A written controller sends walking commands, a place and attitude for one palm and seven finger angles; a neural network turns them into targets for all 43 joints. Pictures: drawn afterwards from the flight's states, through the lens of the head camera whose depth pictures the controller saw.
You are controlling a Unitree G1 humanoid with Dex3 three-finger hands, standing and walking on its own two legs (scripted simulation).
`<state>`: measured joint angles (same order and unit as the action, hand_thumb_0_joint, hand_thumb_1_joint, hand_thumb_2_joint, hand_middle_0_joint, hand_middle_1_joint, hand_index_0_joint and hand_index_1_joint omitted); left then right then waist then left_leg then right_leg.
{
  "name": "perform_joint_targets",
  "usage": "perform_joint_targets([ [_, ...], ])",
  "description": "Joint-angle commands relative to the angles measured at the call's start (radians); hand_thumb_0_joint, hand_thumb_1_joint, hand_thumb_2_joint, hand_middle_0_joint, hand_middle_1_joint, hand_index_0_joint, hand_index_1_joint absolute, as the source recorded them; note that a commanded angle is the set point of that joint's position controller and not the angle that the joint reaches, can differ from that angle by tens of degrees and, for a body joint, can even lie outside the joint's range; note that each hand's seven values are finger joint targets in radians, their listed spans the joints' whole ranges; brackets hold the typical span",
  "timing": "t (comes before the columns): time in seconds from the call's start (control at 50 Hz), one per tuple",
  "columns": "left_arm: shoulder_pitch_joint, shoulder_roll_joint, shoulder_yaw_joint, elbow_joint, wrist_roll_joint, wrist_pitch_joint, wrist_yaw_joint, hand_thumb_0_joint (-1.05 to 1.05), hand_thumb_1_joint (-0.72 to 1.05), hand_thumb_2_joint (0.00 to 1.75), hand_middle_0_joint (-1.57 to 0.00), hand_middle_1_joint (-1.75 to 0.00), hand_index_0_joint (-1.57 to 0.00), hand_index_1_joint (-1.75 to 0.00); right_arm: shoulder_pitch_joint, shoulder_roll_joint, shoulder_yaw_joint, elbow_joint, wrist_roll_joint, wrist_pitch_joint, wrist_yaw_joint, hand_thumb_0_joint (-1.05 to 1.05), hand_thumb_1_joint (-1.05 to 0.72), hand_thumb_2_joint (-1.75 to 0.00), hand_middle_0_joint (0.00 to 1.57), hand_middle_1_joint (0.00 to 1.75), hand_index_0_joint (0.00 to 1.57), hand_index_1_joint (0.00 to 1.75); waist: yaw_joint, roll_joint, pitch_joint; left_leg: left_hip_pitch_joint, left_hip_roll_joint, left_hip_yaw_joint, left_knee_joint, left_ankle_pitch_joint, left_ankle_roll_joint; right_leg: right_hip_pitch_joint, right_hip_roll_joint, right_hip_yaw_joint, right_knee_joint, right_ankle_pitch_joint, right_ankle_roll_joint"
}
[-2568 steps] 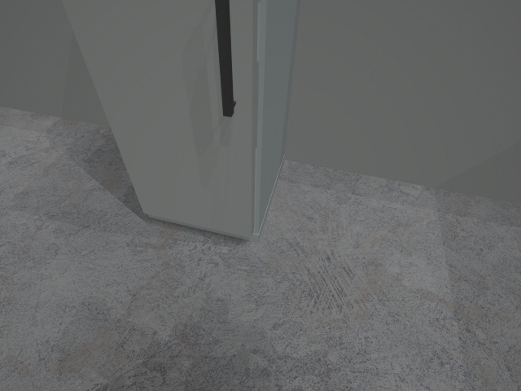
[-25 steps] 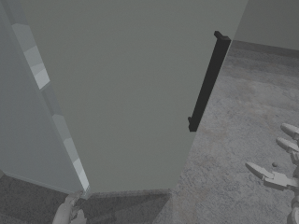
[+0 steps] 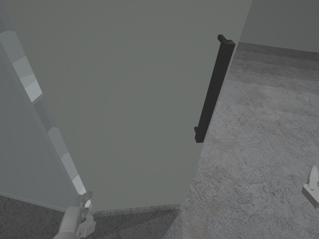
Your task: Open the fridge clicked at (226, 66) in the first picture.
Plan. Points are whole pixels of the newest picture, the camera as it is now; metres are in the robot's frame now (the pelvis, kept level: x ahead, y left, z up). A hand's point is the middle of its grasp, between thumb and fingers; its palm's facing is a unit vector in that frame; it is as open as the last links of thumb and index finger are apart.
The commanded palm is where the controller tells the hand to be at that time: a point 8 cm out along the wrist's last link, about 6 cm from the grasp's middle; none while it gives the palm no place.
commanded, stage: draw the hand back to the body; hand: right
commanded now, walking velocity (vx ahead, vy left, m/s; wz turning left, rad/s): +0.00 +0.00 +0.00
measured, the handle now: (208, 96) +0.47 -0.15 +0.14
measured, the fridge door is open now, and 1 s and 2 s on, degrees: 71 71 71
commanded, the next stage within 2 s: step back with the hand held close in 0.20 s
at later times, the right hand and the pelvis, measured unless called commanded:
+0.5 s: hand (294, 182) +0.19 -0.26 +0.15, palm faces +0.42 +0.81 -0.41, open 7.4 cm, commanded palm +0.13 -0.30 +0.17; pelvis -0.01 +0.00 +0.00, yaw +0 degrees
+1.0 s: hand out of the picture +0.08 -0.31 +0.14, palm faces +0.50 +0.76 -0.41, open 7.4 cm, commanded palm +0.02 -0.34 +0.17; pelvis -0.10 -0.03 -0.02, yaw -4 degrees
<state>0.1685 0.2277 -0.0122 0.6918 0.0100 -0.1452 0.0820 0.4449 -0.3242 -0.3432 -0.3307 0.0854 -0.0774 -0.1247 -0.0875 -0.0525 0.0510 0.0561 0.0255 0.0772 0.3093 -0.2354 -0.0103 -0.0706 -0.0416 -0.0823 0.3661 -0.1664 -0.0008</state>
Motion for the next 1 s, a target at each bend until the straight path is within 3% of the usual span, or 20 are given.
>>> perform_joint_targets([
  [0.0, -0.128, 0.115, 0.038, -0.151, 0.005, -0.057, 0.012, 0.00, 0.90, 0.90, -0.20, -0.30, -0.20, -0.30, -0.132, -0.189, -0.097, -0.221, -0.002, -0.068, -0.014, 0.00, -0.90, -0.90, 0.20, 0.30, 0.20, 0.30, 0.024, -0.022, -0.047, -0.140, -0.050, -0.032, -0.071, 0.115, 0.021, 0.081, 0.024, 0.039, -0.055, 0.105, -0.011],
  [0.06, -0.129, 0.111, 0.037, -0.153, 0.006, -0.054, 0.010, 0.00, 0.90, 0.90, -0.20, -0.30, -0.20, -0.30, -0.118, -0.193, -0.106, -0.227, 0.002, -0.068, -0.011, 0.00, -0.90, -0.90, 0.20, 0.30, 0.20, 0.30, 0.019, 0.003, -0.070, -0.120, -0.049, -0.032, -0.070, 0.135, 0.021, 0.084, 0.024, 0.042, -0.053, 0.123, -0.012],
  [0.14, -0.134, 0.106, 0.035, -0.156, 0.006, -0.049, 0.007, 0.00, 0.90, 0.90, -0.20, -0.30, -0.20, -0.30, -0.098, -0.195, -0.112, -0.225, 0.003, -0.065, -0.007, 0.00, -0.90, -0.90, 0.20, 0.30, 0.20, 0.30, 0.016, -0.032, -0.047, -0.122, -0.045, -0.036, -0.074, 0.133, 0.021, 0.068, 0.026, 0.038, -0.051, 0.114, -0.009],
  [0.2, -0.132, 0.107, 0.036, -0.157, 0.006, -0.045, 0.007, 0.00, 0.90, 0.90, -0.20, -0.30, -0.20, -0.30, -0.085, -0.196, -0.119, -0.211, 0.007, -0.063, -0.006, 0.00, -0.90, -0.90, 0.20, 0.30, 0.20, 0.30, 0.016, 0.004, -0.041, -0.124, -0.046, -0.033, -0.074, 0.139, 0.019, 0.063, 0.025, 0.038, -0.048, 0.118, -0.011],
  [0.28, -0.134, 0.106, 0.038, -0.156, 0.005, -0.047, 0.009, 0.00, 0.90, 0.90, -0.20, -0.30, -0.20, -0.30, -0.085, -0.201, -0.118, -0.226, 0.006, -0.067, -0.007, 0.00, -0.90, -0.90, 0.20, 0.30, 0.20, 0.30, 0.017, -0.025, -0.049, -0.129, -0.044, -0.036, -0.073, 0.151, 0.016, 0.071, 0.026, 0.030, -0.039, 0.125, -0.011],
  [0.3, -0.141, 0.105, 0.033, -0.159, 0.003, -0.051, 0.008, 0.00, 0.90, 0.90, -0.20, -0.30, -0.20, -0.30, -0.179, -0.166, -0.058, -0.273, 0.000, -0.075, -0.005, 0.00, -0.90, -0.90, 0.20, 0.30, 0.20, 0.30, 0.030, -0.034, -0.053, -0.138, -0.044, -0.035, -0.076, 0.130, 0.015, 0.077, 0.031, 0.035, -0.041, 0.109, -0.012],
  [0.32, -0.157, 0.098, 0.007, -0.208, -0.018, -0.029, 0.003, 0.00, 0.90, 0.90, -0.20, -0.30, -0.20, -0.30, -0.334, -0.346, -0.214, -0.332, -0.004, -0.117, -0.020, 0.00, -0.90, -0.90, 0.20, 0.30, 0.20, 0.30, 0.055, -0.069, 0.060, -0.236, 0.002, -0.077, -0.090, 0.164, 0.013, -0.033, 0.001, 0.049, -0.001, 0.039, -0.016],
  [0.34, -0.146, 0.095, 0.015, -0.169, -0.003, -0.014, 0.005, 0.00, 0.90, 0.90, -0.20, -0.30, -0.20, -0.30, -0.180, -0.235, -0.135, -0.233, -0.011, -0.108, -0.006, 0.00, -0.90, -0.90, 0.20, 0.30, 0.20, 0.30, 0.061, 0.069, 0.039, -0.283, 0.033, -0.070, -0.078, 0.203, 0.009, -0.065, -0.007, 0.064, 0.047, 0.067, -0.020],
  [0.38, -0.131, 0.095, 0.024, -0.199, -0.008, 0.010, -0.002, 0.00, 0.90, 0.90, -0.20, -0.30, -0.20, -0.30, -0.072, -0.196, -0.101, -0.203, -0.022, -0.086, 0.000, 0.00, -0.90, -0.90, 0.20, 0.30, 0.20, 0.30, 0.056, 0.137, -0.024, -0.300, 0.067, -0.084, -0.054, 0.272, 0.003, -0.042, -0.006, 0.047, 0.103, 0.110, -0.023],
  [0.42, -0.123, 0.099, 0.035, -0.219, -0.009, 0.026, 0.003, 0.00, 0.90, 0.90, -0.20, -0.30, -0.20, -0.30, -0.002, -0.209, -0.117, -0.246, -0.024, -0.090, -0.004, 0.00, -0.90, -0.90, 0.20, 0.30, 0.20, 0.30, 0.054, 0.051, -0.120, -0.268, 0.086, -0.083, 0.005, 0.367, 0.006, -0.033, -0.010, 0.037, 0.132, 0.194, -0.023],
  [0.48, -0.106, 0.103, 0.040, -0.255, -0.016, 0.057, 0.007, 0.00, 0.90, 0.90, -0.20, -0.30, -0.20, -0.30, 0.078, -0.230, -0.145, -0.313, -0.018, -0.084, -0.013, 0.00, -0.90, -0.90, 0.20, 0.30, 0.20, 0.30, 0.055, 0.011, -0.240, -0.224, 0.094, -0.082, 0.084, 0.417, 0.012, -0.042, -0.032, 0.038, 0.165, 0.313, -0.019],
  [0.56, -0.107, 0.100, 0.041, -0.286, -0.021, 0.078, 0.021, 0.00, 0.90, 0.90, -0.20, -0.30, -0.20, -0.30, 0.105, -0.273, -0.191, -0.382, -0.009, -0.086, -0.031, 0.00, -0.90, -0.90, 0.20, 0.30, 0.20, 0.30, 0.059, 0.017, -0.243, -0.255, 0.079, -0.075, 0.130, 0.361, 0.014, -0.078, -0.053, 0.063, 0.170, 0.354, -0.017],
  [0.66, -0.092, 0.117, 0.044, -0.291, -0.021, 0.078, 0.033, 0.00, 0.90, 0.90, -0.20, -0.30, -0.20, -0.30, 0.083, -0.266, -0.192, -0.362, -0.006, -0.098, -0.049, 0.00, -0.90, -0.90, 0.20, 0.30, 0.20, 0.30, 0.063, -0.027, -0.165, -0.295, 0.027, -0.068, 0.148, 0.129, 0.006, -0.181, -0.089, 0.120, 0.090, 0.205, -0.028],
  [0.74, -0.079, 0.129, 0.046, -0.284, -0.021, 0.058, 0.035, 0.00, 0.90, 0.90, -0.20, -0.30, -0.20, -0.30, 0.061, -0.238, -0.178, -0.337, -0.015, -0.121, -0.055, 0.00, -0.90, -0.90, 0.20, 0.30, 0.20, 0.30, 0.065, -0.069, -0.143, -0.247, -0.005, -0.062, 0.193, -0.006, 0.003, -0.309, -0.119, 0.168, -0.011, -0.081, -0.048],
  [0.8, -0.076, 0.136, 0.048, -0.282, -0.020, 0.042, 0.032, 0.00, 0.90, 0.90, -0.20, -0.30, -0.20, -0.30, 0.029, -0.216, -0.165, -0.336, -0.031, -0.140, -0.059, 0.00, -0.90, -0.90, 0.20, 0.30, 0.20, 0.30, 0.068, -0.096, -0.113, -0.206, -0.016, -0.064, 0.228, -0.089, 0.006, -0.440, -0.132, 0.200, -0.081, -0.389, -0.063],
  [0.84, -0.075, 0.136, 0.050, -0.281, -0.018, 0.033, 0.032, 0.00, 0.90, 0.90, -0.20, -0.30, -0.20, -0.30, 0.018, -0.212, -0.163, -0.340, -0.044, -0.150, -0.060, 0.00, -0.90, -0.90, 0.20, 0.30, 0.20, 0.30, 0.068, -0.108, -0.100, -0.170, -0.029, -0.062, 0.251, -0.117, 0.010, -0.512, -0.133, 0.215, -0.108, -0.484, -0.070],
  [0.9, -0.065, 0.123, 0.053, -0.281, -0.017, 0.020, 0.028, 0.00, 0.90, 0.90, -0.20, -0.30, -0.20, -0.30, 0.024, -0.234, -0.174, -0.375, -0.049, -0.168, -0.064, 0.00, -0.90, -0.90, 0.20, 0.30, 0.20, 0.30, 0.072, -0.045, -0.099, -0.262, 0.001, -0.113, 0.163, -0.206, 0.041, -0.463, -0.083, 0.180, -0.019, -0.477, -0.050],
  [0.92, -0.060, 0.121, 0.055, -0.279, -0.010, 0.016, 0.030, 0.00, 0.90, 0.90, -0.20, -0.30, -0.20, -0.30, 0.030, -0.278, -0.211, -0.395, -0.048, -0.174, -0.069, 0.00, -0.90, -0.90, 0.20, 0.30, 0.20, 0.30, 0.072, -0.007, -0.115, -0.298, 0.024, -0.150, 0.123, -0.223, 0.053, -0.424, -0.066, 0.171, 0.026, -0.433, -0.043],
  [0.96, -0.050, 0.094, 0.044, -0.258, -0.005, 0.012, 0.027, 0.00, 0.90, 0.90, -0.20, -0.30, -0.20, -0.30, 0.043, -0.263, -0.193, -0.415, -0.038, -0.180, -0.074, 0.00, -0.90, -0.90, 0.20, 0.30, 0.20, 0.30, 0.079, 0.081, -0.122, -0.430, 0.096, -0.234, 0.054, -0.181, 0.085, -0.304, -0.031, 0.134, 0.152, -0.286, -0.020],
  [0.98, -0.044, 0.092, 0.042, -0.243, -0.003, 0.010, 0.026, 0.00, 0.90, 0.90, -0.20, -0.30, -0.20, -0.30, 0.034, -0.260, -0.187, -0.418, -0.037, -0.183, -0.078, 0.00, -0.90, -0.90, 0.20, 0.30, 0.20, 0.30, 0.085, 0.093, -0.127, -0.497, 0.128, -0.265, 0.037, -0.165, 0.099, -0.240, -0.018, 0.120, 0.225, -0.246, -0.011],
])
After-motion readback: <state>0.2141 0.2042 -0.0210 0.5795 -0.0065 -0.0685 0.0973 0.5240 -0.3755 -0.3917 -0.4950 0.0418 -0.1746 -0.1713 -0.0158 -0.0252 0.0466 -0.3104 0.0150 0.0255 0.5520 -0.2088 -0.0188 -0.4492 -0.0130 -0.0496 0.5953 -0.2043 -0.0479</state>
